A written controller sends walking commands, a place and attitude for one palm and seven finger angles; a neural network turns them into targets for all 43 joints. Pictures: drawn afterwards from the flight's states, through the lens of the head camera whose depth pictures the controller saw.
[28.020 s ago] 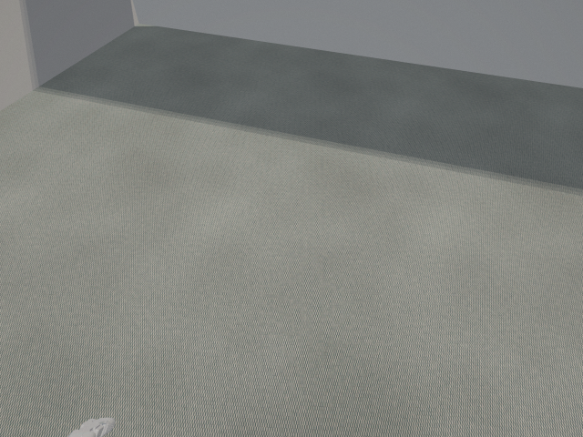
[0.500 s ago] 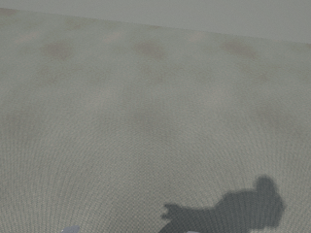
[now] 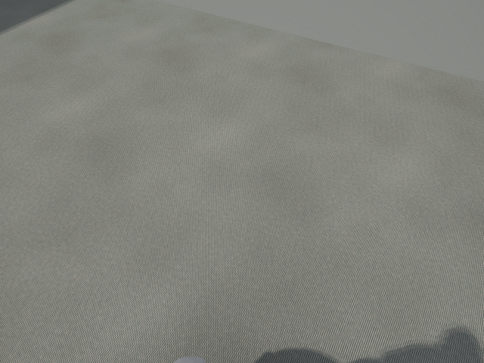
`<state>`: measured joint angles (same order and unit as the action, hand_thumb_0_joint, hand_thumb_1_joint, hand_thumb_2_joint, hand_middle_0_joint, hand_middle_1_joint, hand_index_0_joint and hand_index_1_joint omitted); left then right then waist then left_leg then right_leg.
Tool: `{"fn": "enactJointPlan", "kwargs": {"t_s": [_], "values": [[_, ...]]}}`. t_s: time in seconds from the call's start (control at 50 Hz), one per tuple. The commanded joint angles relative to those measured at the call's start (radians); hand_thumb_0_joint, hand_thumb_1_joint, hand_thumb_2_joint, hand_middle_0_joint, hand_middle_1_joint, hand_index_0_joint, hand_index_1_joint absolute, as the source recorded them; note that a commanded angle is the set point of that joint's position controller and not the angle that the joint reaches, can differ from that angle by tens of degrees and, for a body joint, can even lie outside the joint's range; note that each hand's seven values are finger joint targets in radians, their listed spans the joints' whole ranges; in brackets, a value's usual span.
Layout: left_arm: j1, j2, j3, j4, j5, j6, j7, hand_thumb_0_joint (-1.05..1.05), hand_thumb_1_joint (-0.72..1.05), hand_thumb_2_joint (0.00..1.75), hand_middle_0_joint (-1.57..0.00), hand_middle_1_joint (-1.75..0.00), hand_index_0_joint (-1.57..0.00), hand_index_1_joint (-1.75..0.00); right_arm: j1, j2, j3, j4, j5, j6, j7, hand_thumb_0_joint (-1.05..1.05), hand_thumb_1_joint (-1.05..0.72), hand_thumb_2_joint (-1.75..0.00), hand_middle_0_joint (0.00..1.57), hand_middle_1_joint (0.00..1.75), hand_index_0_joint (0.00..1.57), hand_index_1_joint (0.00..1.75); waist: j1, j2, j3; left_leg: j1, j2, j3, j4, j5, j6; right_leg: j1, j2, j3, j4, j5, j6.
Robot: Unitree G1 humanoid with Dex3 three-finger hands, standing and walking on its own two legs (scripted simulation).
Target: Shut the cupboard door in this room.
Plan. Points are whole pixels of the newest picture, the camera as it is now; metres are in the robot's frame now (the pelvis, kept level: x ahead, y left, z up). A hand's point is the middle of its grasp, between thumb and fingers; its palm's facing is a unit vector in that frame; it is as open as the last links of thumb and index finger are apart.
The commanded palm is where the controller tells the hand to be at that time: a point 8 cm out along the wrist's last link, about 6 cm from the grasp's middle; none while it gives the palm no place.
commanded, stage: turn or walk to find it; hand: left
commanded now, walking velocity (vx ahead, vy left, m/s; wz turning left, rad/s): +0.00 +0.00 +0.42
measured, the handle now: out of the picture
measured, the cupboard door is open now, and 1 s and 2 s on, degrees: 88 88 88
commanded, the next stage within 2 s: none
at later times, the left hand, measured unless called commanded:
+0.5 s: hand out of the picture +0.03 +0.23 -0.16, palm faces +0.20 -0.95 -0.25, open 7.4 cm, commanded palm none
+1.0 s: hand out of the picture -0.12 +0.23 -0.19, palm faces +0.45 -0.86 -0.25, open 7.4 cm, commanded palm none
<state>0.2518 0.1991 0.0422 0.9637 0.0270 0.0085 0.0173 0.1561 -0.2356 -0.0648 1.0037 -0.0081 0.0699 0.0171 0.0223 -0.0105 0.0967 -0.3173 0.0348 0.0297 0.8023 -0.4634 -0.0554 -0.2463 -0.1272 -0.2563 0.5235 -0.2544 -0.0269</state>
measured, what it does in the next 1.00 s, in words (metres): steps on the spot, turning left: left foot, then right foot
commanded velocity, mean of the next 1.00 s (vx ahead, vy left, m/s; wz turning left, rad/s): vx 0.00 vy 0.00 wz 0.42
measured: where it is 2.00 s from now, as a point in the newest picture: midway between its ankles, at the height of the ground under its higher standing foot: outside the picture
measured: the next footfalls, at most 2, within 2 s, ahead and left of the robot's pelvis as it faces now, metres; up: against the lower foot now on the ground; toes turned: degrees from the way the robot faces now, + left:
left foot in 0.08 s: +0.02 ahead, +0.13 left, +0.00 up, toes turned +6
right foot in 0.54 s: +0.03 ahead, -0.10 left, +0.00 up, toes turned +9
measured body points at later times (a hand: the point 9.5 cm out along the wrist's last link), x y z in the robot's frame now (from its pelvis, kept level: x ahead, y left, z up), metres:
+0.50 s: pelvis -0.03 +0.02 +0.00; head +0.01 +0.02 +0.45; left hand +0.02 +0.28 -0.14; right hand +0.07 -0.21 -0.15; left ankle -0.02 +0.13 -0.74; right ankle -0.01 -0.11 -0.72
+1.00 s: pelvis -0.06 +0.02 -0.01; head -0.03 +0.06 +0.43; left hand -0.14 +0.28 -0.17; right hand +0.12 -0.18 -0.15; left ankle -0.12 +0.12 -0.74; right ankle -0.01 -0.11 -0.72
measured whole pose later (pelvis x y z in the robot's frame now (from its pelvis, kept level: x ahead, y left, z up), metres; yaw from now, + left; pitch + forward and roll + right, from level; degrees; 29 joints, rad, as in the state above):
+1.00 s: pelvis -0.06 +0.02 -0.01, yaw +25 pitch +0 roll +0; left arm 0.23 0.26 0.06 0.96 0.01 0.05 0.02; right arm 0.15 -0.22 -0.06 0.97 -0.01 0.03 0.02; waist 0.02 -0.06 0.10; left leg -0.26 0.01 0.05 0.60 -0.31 0.00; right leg -0.34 -0.16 -0.16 0.78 -0.47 0.05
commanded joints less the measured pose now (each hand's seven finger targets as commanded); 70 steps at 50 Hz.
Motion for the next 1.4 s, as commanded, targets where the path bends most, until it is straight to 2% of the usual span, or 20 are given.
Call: {"fn": "enactJointPlan", "kwargs": {"t_s": [0.0, 0.02, 0.06, 0.1, 0.2, 0.36, 0.46, 0.5, 0.52, 0.54, 0.64, 0.8, 0.88, 0.9, 0.94, 1.08, 1.28, 1.3, 1.34, 1.38], "values": [[0.024, 0.222, 0.063, -0.029, -0.002, -0.008, 0.011, 0.0, 0.9, 0.9, -0.2, -0.3, -0.2, -0.3, 0.031, -0.049, -0.003, -0.08, 0.002, -0.045, -0.008, 0.0, -0.9, -0.9, 0.2, 0.3, 0.2, 0.3, -0.014, -0.163, -0.156, 0.086, -0.009, 0.058, -0.282, 0.135, 0.017, 0.115, -0.238, 0.17, -0.066, 0.323, -0.064], [0.02, 0.207, 0.06, -0.034, -0.011, -0.001, 0.008, 0.0, 0.9, 0.9, -0.2, -0.3, -0.2, -0.3, 0.062, -0.076, -0.01, -0.072, 0.0, -0.053, -0.007, 0.0, -0.9, -0.9, 0.2, 0.3, 0.2, 0.3, -0.037, -0.081, -0.166, 0.208, 0.011, 0.032, -0.406, 0.248, 0.031, 0.017, -0.206, 0.128, 0.015, 0.226, -0.013], [-0.032, 0.109, 0.03, -0.091, -0.011, 0.014, -0.003, 0.0, 0.9, 0.9, -0.2, -0.3, -0.2, -0.3, 0.11, -0.24, -0.043, -0.083, -0.01, -0.053, -0.015, 0.0, -0.9, -0.9, 0.2, 0.3, 0.2, 0.3, -0.074, 0.31, -0.12, 0.277, 0.363, -0.38, -0.53, 0.586, 0.194, -0.304, -0.009, 0.092, 0.377, -0.354, 0.095], [-0.102, 0.126, 0.039, -0.079, -0.008, 0.036, 0.004, 0.0, 0.9, 0.9, -0.2, -0.3, -0.2, -0.3, 0.069, -0.208, -0.036, -0.072, -0.014, -0.051, -0.036, 0.0, -0.9, -0.9, 0.2, 0.3, 0.2, 0.3, -0.069, 0.279, -0.053, 0.15, 0.311, -0.346, -0.543, 0.507, 0.221, -0.314, -0.004, 0.219, 0.529, -0.297, 0.092], [-0.03, 0.129, 0.04, -0.032, -0.01, 0.027, -0.01, 0.0, 0.9, 0.9, -0.2, -0.3, -0.2, -0.3, 0.01, -0.153, -0.019, -0.095, -0.006, -0.067, -0.038, 0.0, -0.9, -0.9, 0.2, 0.3, 0.2, 0.3, -0.021, 0.128, -0.102, 0.222, 0.19, -0.207, -0.499, 0.613, 0.198, -0.301, 0.019, 0.228, 0.569, -0.128, 0.113], [-0.111, 0.104, 0.029, -0.083, -0.015, 0.022, -0.003, 0.0, 0.9, 0.9, -0.2, -0.3, -0.2, -0.3, 0.063, -0.156, -0.037, -0.088, -0.015, -0.056, -0.032, 0.0, -0.9, -0.9, 0.2, 0.3, 0.2, 0.3, -0.057, 0.156, -0.11, 0.215, 0.193, -0.316, -0.467, 0.586, 0.232, -0.222, 0.058, 0.225, 0.333, -0.199, 0.113], [-0.03, 0.106, 0.027, -0.072, -0.023, 0.004, 0.002, 0.0, 0.9, 0.9, -0.2, -0.3, -0.2, -0.3, 0.033, -0.15, -0.042, -0.097, -0.012, -0.051, -0.028, 0.0, -0.9, -0.9, 0.2, 0.3, 0.2, 0.3, -0.017, 0.16, -0.151, 0.101, 0.139, -0.343, -0.382, 0.614, 0.191, 0.016, 0.1, 0.2, 0.011, -0.053, 0.093], [0.035, 0.173, 0.04, -0.061, -0.012, -0.013, 0.013, 0.0, 0.9, 0.9, -0.2, -0.3, -0.2, -0.3, 0.04, -0.09, -0.036, -0.108, 0.002, -0.054, -0.02, 0.0, -0.9, -0.9, 0.2, 0.3, 0.2, 0.3, 0.014, -0.025, -0.19, -0.1, 0.032, -0.252, -0.22, 0.344, 0.098, 0.258, -0.067, 0.338, -0.216, 0.062, 0.05], [0.032, 0.245, 0.055, -0.067, -0.001, -0.017, 0.017, 0.0, 0.9, 0.9, -0.2, -0.3, -0.2, -0.3, 0.036, -0.039, -0.025, -0.136, 0.002, -0.056, -0.015, 0.0, -0.9, -0.9, 0.2, 0.3, 0.2, 0.3, 0.018, -0.255, -0.148, -0.255, -0.102, -0.087, -0.034, -0.01, 0.032, 0.282, -0.296, 0.538, -0.239, 0.173, -0.062], [0.03, 0.245, 0.06, -0.084, -0.01, -0.017, 0.018, 0.0, 0.9, 0.9, -0.2, -0.3, -0.2, -0.3, 0.01, -0.089, -0.038, -0.138, -0.009, -0.039, -0.019, 0.0, -0.9, -0.9, 0.2, 0.3, 0.2, 0.3, 0.037, -0.254, -0.141, -0.232, -0.073, -0.114, 0.158, -0.121, 0.032, 0.151, -0.361, 0.563, -0.257, 0.193, -0.138], [-0.108, 0.158, 0.039, -0.122, -0.007, -0.018, 0.017, 0.0, 0.9, 0.9, -0.2, -0.3, -0.2, -0.3, 0.076, -0.062, -0.04, -0.074, -0.012, -0.01, 0.001, 0.0, -0.9, -0.9, 0.2, 0.3, 0.2, 0.3, -0.042, -0.153, -0.044, -0.204, -0.019, -0.073, 0.407, 0.079, 0.002, 0.011, -0.189, 0.285, -0.232, 0.137, -0.08], [0.02, 0.225, 0.062, -0.071, 0.005, -0.012, 0.011, 0.0, 0.9, 0.9, -0.2, -0.3, -0.2, -0.3, -0.038, -0.039, -0.014, -0.103, -0.001, -0.03, 0.0, 0.0, -0.9, -0.9, 0.2, 0.3, 0.2, 0.3, 0.036, -0.189, -0.094, -0.112, -0.014, 0.023, 0.018, -0.022, -0.008, 0.154, -0.228, 0.244, -0.149, 0.359, -0.114], [-0.002, 0.232, 0.065, -0.058, -0.004, -0.005, 0.009, 0.0, 0.9, 0.9, -0.2, -0.3, -0.2, -0.3, 0.04, -0.052, -0.009, -0.085, 0.001, -0.047, -0.006, 0.0, -0.9, -0.9, 0.2, 0.3, 0.2, 0.3, -0.015, -0.186, -0.154, 0.064, -0.025, 0.058, -0.288, 0.149, 0.007, 0.138, -0.211, 0.18, -0.02, 0.405, -0.05], [-0.006, 0.212, 0.063, -0.063, -0.013, 0.001, 0.008, 0.0, 0.9, 0.9, -0.2, -0.3, -0.2, -0.3, 0.077, -0.086, -0.016, -0.075, -0.001, -0.056, -0.006, 0.0, -0.9, -0.9, 0.2, 0.3, 0.2, 0.3, -0.04, -0.091, -0.176, 0.19, 0.006, 0.026, -0.42, 0.287, 0.022, 0.056, -0.18, 0.137, 0.078, 0.326, -0.001], [-0.035, 0.106, 0.03, -0.119, -0.014, 0.015, -0.001, 0.0, 0.9, 0.9, -0.2, -0.3, -0.2, -0.3, 0.141, -0.255, -0.053, -0.079, -0.009, -0.059, -0.013, 0.0, -0.9, -0.9, 0.2, 0.3, 0.2, 0.3, -0.077, 0.317, -0.17, 0.321, 0.378, -0.398, -0.477, 0.784, 0.22, -0.3, 0.005, 0.112, 0.412, -0.396, 0.102], [-0.072, 0.118, 0.035, -0.065, -0.017, 0.02, -0.011, 0.0, 0.9, 0.9, -0.2, -0.3, -0.2, -0.3, 0.036, -0.162, -0.025, -0.093, -0.011, -0.068, -0.038, 0.0, -0.9, -0.9, 0.2, 0.3, 0.2, 0.3, -0.034, 0.16, -0.135, 0.257, 0.195, -0.207, -0.439, 0.769, 0.206, -0.282, 0.026, 0.219, 0.523, -0.183, 0.111], [-0.001, 0.109, 0.028, -0.073, -0.022, 0.005, -0.003, 0.0, 0.9, 0.9, -0.2, -0.3, -0.2, -0.3, -0.01, -0.166, -0.042, -0.119, -0.014, -0.048, -0.027, 0.0, -0.9, -0.9, 0.2, 0.3, 0.2, 0.3, -0.002, 0.167, -0.141, 0.084, 0.149, -0.31, -0.366, 0.587, 0.185, 0.019, 0.093, 0.182, 0.03, -0.056, 0.096], [0.043, 0.127, 0.032, -0.062, -0.019, -0.004, -0.001, 0.0, 0.9, 0.9, -0.2, -0.3, -0.2, -0.3, -0.018, -0.149, -0.04, -0.123, -0.008, -0.049, -0.025, 0.0, -0.9, -0.9, 0.2, 0.3, 0.2, 0.3, 0.018, 0.124, -0.157, 0.03, 0.107, -0.288, -0.305, 0.506, 0.146, 0.117, 0.07, 0.193, -0.11, 0.048, 0.092], [0.057, 0.264, 0.057, -0.073, 0.002, -0.019, 0.011, 0.0, 0.9, 0.9, -0.2, -0.3, -0.2, -0.3, 0.002, -0.05, -0.025, -0.161, 0.001, -0.052, -0.015, 0.0, -0.9, -0.9, 0.2, 0.3, 0.2, 0.3, 0.027, -0.288, -0.138, -0.251, -0.107, -0.073, 0.049, -0.089, 0.029, 0.255, -0.317, 0.554, -0.228, 0.24, -0.068], [0.002, 0.223, 0.058, -0.092, -0.009, -0.017, 0.017, 0.0, 0.9, 0.9, -0.2, -0.3, -0.2, -0.3, -0.027, -0.102, -0.044, -0.138, -0.008, -0.024, -0.017, 0.0, -0.9, -0.9, 0.2, 0.3, 0.2, 0.3, 0.015, -0.217, -0.079, -0.217, -0.051, -0.137, 0.342, -0.083, 0.034, 0.061, -0.309, 0.527, -0.255, 0.187, -0.134]]}}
